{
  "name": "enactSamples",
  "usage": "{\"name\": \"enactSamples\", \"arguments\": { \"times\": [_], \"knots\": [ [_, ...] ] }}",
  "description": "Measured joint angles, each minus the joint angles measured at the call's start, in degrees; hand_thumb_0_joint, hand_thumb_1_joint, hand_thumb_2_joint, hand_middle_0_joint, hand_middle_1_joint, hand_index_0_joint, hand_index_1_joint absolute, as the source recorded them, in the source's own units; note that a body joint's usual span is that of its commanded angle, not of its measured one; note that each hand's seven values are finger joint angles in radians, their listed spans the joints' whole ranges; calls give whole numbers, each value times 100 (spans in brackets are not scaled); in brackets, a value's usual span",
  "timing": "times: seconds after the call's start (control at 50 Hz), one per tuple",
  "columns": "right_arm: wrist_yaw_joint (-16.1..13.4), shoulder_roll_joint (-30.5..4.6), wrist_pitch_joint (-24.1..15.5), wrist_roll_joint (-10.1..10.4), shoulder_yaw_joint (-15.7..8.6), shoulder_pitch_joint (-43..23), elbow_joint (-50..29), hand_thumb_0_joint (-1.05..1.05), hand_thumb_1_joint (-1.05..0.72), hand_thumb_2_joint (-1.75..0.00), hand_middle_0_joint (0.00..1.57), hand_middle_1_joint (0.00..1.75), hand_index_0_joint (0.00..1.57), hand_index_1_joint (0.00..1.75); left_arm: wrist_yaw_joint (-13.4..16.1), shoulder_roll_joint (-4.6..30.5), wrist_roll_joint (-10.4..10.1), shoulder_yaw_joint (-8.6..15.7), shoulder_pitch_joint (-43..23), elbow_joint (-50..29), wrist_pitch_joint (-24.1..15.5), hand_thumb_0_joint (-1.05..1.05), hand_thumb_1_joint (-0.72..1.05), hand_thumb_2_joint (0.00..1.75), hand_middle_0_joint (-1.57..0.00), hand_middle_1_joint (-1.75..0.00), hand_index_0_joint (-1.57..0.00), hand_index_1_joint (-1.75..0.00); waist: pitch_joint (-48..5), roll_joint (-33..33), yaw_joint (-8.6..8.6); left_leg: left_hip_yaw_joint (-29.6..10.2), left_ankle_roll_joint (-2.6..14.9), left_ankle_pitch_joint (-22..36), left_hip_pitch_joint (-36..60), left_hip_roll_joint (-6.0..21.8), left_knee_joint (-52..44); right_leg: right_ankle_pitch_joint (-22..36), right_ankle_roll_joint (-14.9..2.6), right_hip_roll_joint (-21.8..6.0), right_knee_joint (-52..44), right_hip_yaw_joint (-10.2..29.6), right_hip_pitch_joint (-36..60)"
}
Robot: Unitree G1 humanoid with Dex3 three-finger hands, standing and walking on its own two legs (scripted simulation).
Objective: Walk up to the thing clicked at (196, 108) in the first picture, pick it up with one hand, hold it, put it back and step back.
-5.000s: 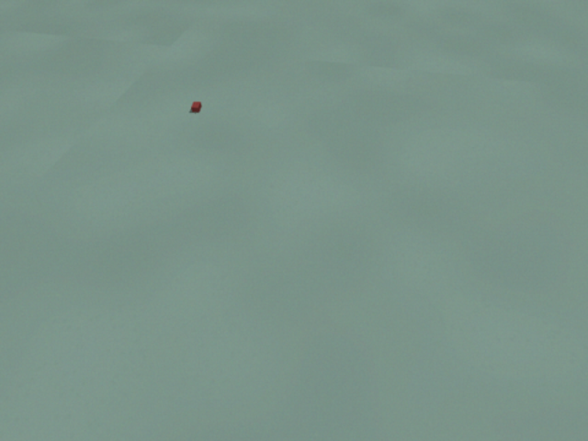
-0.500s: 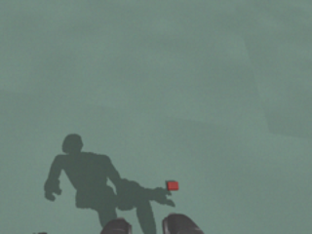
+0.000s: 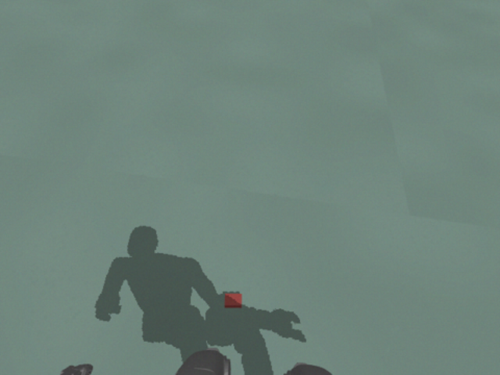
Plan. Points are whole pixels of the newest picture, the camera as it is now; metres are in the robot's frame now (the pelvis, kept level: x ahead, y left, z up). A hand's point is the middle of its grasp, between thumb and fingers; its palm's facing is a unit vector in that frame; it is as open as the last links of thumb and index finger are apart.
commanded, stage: walk up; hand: left
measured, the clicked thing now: (233, 300) +0.46 +0.08 -0.72
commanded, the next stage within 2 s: none
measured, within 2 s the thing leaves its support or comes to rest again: neither
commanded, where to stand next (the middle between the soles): +0.08 -0.18 m, yaw +4 degrees
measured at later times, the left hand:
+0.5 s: hand out of the picture +0.06 +0.04 -0.16, palm faces -0.01 -0.92 -0.38, open 7.4 cm
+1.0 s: hand out of the picture +0.00 +0.06 -0.13, palm faces +0.10 -0.88 -0.47, open 7.4 cm
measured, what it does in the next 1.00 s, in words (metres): steps to the right: left foot, then right foot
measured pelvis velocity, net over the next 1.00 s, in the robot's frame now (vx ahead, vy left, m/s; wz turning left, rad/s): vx -0.01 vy -0.24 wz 0.09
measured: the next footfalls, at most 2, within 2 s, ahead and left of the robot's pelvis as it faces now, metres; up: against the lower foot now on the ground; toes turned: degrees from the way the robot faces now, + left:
left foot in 0.02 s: +0.09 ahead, +0.06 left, +0.00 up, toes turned +5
right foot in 0.40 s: +0.06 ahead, -0.37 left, +0.00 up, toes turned +6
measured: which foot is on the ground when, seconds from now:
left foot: up 0.00-0.00, down 0.02-0.40, up 0.42-0.88, down 0.90-1.00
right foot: down 0.00-0.02, up 0.04-0.38, down 0.40-1.00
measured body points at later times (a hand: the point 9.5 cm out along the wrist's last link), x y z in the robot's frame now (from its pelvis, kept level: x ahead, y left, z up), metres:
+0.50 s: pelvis -0.03 -0.24 -0.02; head -0.01 -0.23 +0.42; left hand +0.06 +0.09 -0.13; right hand +0.03 -0.63 -0.10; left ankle +0.03 -0.04 -0.65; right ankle +0.01 -0.38 -0.70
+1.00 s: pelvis -0.01 -0.24 +0.01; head +0.04 -0.24 +0.45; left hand -0.01 +0.11 -0.10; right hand +0.16 -0.52 -0.11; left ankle +0.01 -0.10 -0.70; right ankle +0.01 -0.38 -0.69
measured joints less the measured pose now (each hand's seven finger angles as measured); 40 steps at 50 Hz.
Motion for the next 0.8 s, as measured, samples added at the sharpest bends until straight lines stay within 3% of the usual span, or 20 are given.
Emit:
{"name": "enactSamples", "arguments": {
  "times": [0.02,0.06,0.12,0.22,0.28,0.34,0.38,0.4,0.42,0.44,0.48,0.56,0.62,0.7,0.8],
  "knots": [
    [13,80,-67,-26,38,105,-52,0,-90,-89,21,30,21,30,14,33,-10,-10,27,-50,13,1,90,90,-20,-30,-21,-30,-27,-49,4,18,26,318,250,-77,-580,-30,-36,39,47,-51,-38],
    [0,272,-131,-124,100,192,-145,0,-90,-89,21,30,21,30,81,111,-22,21,-28,-68,25,1,90,90,-20,-30,-21,-30,90,-260,-53,-34,48,451,260,-107,-621,-248,-28,160,536,188,-229],
    [-32,389,-122,-100,162,189,-240,0,-90,-89,21,31,22,30,135,223,-31,46,-75,-49,67,1,90,90,-20,-30,-21,-30,244,-389,-169,-171,-94,501,290,111,-638,-544,61,381,1794,636,-704],
    [-60,265,-75,-154,61,236,-405,0,-90,-89,22,31,22,31,77,435,-101,227,-211,-152,41,1,90,90,-20,-30,-21,-30,385,-512,-235,-403,-304,604,224,520,-647,-201,188,115,2758,1267,-1189],
    [-49,89,-72,-219,-25,244,-503,0,-90,-89,22,31,22,31,32,571,-113,312,-282,-194,56,1,90,90,-20,-30,-20,-30,383,-535,-259,-565,-379,583,94,783,-516,-200,293,-199,2535,1310,-1166],
    [0,-127,-25,-297,-87,194,-559,0,-90,-89,21,31,22,31,3,661,-170,358,-324,-131,40,1,90,90,-20,-30,-20,-30,277,-502,-310,-750,-354,501,-73,1053,-357,-529,340,-478,1697,1035,-879],
    [50,-287,68,-336,-111,130,-542,0,-90,-89,21,31,22,31,-1,683,-212,373,-278,-57,-43,1,90,90,-20,-30,-20,-30,140,-415,-345,-966,-304,337,-245,1221,-143,-490,312,-484,813,787,-430],
    [62,-378,136,-358,-128,77,-507,0,-90,-89,21,31,22,31,21,654,-201,390,-239,-17,-109,0,90,90,-20,-30,-20,-30,81,-318,-321,-1164,-205,-28,-383,1279,123,-469,463,-367,737,704,-383],
    [46,-446,226,-345,-157,0,-443,0,-90,-89,21,31,22,30,59,583,-160,382,-195,12,-166,0,90,90,-20,-30,-20,-30,58,-198,-307,-1421,-125,-480,-560,1218,570,-548,537,-248,986,607,-483],
    [8,-457,325,-304,-196,-88,-353,1,-90,-89,21,31,21,30,107,491,-142,331,-156,62,-203,0,90,90,-20,-30,-20,-30,40,-136,-291,-1613,-109,-684,-718,988,1069,-626,544,-204,1181,535,-548],
    [-21,-439,419,-196,-242,-283,-170,1,-90,-89,21,30,21,30,179,195,-174,183,-113,277,-238,0,91,90,-20,-30,-20,-30,39,54,-232,-1719,-131,-491,-868,520,1728,-584,485,-124,1106,411,-450],
    [190,-312,321,-83,-116,-413,-36,1,-91,-89,20,30,21,30,264,-292,-201,-59,49,720,-433,0,90,90,-20,-30,-21,-30,-1,363,-126,-1100,-155,76,-792,84,1731,-241,323,-51,345,241,-24],
    [387,-120,386,-137,-45,-381,-42,1,-91,-89,20,30,21,30,352,-413,-220,-108,216,894,-664,1,90,90,-21,-30,-21,-30,-3,472,-61,-898,-138,290,-560,-66,1341,-45,248,-44,-159,127,256],
    [562,108,538,-222,-13,-449,-110,1,-91,-89,21,30,21,30,526,-347,-272,-73,427,948,-883,1,90,90,-21,-30,-21,-30,107,527,-7,-1069,-207,287,-321,-134,990,75,175,-77,-518,31,447],
    [620,229,628,-183,-30,-706,-202,1,-90,-89,21,30,21,30,677,-191,-309,-12,546,882,-965,1,90,90,-21,-30,-21,-30,299,551,52,-1199,-247,152,16,-29,259,78,212,-238,-621,-34,539]
  ]
}}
